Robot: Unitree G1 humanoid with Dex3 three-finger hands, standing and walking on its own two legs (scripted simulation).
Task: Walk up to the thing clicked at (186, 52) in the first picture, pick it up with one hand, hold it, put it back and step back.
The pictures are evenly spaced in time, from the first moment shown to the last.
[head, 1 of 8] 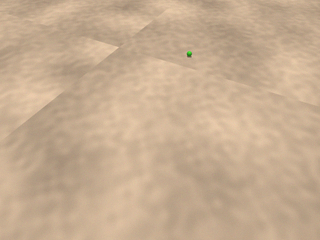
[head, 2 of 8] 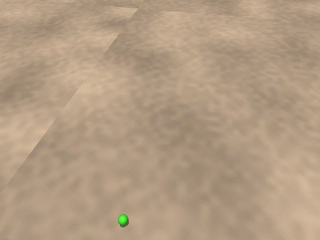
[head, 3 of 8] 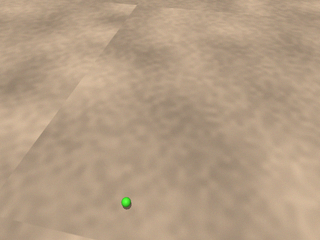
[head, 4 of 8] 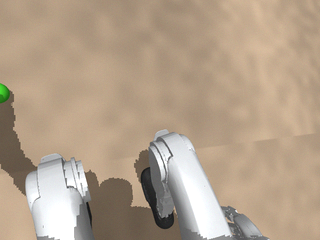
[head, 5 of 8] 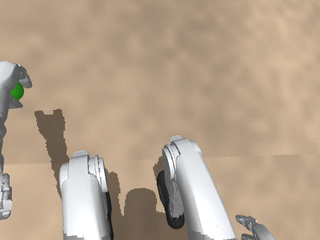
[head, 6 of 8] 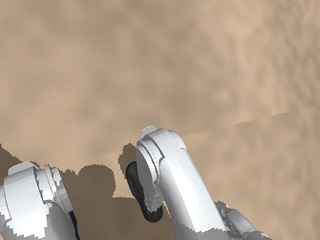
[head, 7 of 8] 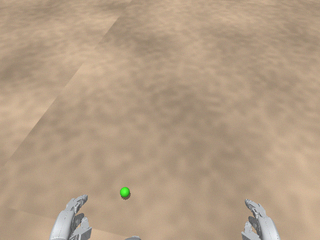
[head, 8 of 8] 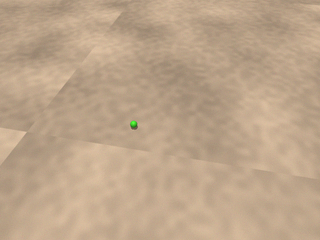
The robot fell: no
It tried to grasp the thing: yes
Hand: left
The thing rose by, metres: 0.70
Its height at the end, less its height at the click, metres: +0.00
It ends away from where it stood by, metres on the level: 0.01
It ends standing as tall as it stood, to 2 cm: yes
